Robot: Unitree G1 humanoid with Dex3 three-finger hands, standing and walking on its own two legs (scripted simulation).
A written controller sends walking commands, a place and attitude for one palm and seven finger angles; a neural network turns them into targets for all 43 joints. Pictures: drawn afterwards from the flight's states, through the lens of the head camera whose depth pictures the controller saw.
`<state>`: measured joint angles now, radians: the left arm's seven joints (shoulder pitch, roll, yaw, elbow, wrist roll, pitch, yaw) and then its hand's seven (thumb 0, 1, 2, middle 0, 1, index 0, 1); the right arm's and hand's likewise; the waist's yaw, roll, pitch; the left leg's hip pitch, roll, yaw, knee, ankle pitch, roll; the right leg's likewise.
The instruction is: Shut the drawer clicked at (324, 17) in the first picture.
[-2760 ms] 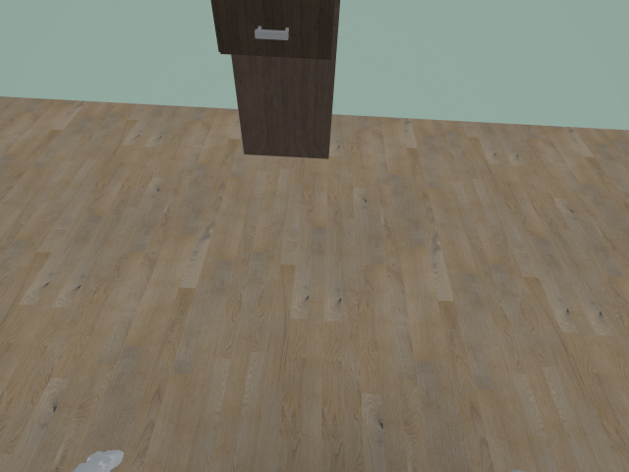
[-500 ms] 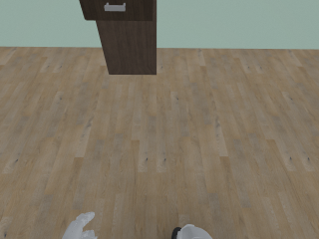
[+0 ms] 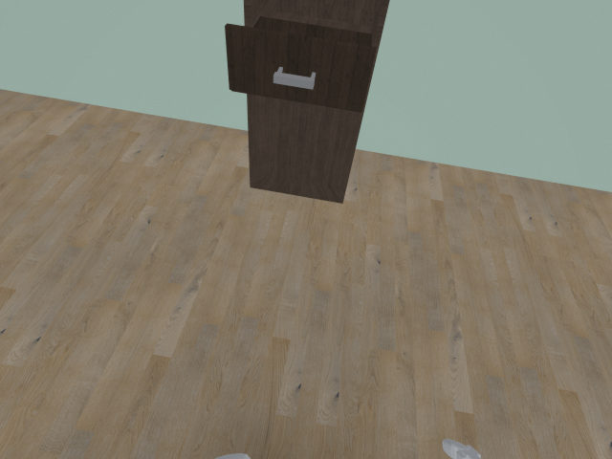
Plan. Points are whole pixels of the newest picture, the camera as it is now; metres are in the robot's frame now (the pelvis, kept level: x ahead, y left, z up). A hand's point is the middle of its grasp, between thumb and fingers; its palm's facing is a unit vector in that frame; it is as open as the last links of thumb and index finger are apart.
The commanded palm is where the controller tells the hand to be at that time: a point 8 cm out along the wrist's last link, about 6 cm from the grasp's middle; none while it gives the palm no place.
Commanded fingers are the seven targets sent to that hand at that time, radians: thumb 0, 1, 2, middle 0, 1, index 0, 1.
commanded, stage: walk to a spot facing it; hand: left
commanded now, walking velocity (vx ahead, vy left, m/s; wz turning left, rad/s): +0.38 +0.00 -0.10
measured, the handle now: (295, 76) +1.04 +0.13 -0.02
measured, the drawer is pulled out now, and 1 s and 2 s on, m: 0.28 0.28 0.28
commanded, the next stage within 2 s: take the last steps up to it in 0.68 s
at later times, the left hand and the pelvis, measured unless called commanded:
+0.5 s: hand (242, 333) +0.34 +0.14 -0.16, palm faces -0.09 -0.97 -0.23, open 7.4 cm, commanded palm none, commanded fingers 0.00 0.90 0.90 -0.20 -0.30 -0.20 -0.30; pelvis +0.21 -0.04 -0.01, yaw -4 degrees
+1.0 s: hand (230, 341) +0.34 +0.16 -0.19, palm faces +0.10 -0.99 -0.13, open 7.4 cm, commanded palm none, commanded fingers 0.00 0.90 0.90 -0.20 -0.30 -0.20 -0.30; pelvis +0.39 -0.01 +0.00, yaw +2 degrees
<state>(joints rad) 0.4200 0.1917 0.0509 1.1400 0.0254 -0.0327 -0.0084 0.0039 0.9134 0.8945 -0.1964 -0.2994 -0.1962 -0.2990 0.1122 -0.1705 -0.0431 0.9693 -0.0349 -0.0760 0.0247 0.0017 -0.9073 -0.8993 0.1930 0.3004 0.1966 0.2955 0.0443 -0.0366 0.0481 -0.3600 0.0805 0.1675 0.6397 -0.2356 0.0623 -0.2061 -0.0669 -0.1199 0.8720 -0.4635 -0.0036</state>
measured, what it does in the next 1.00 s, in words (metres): walks ahead: right foot, then left foot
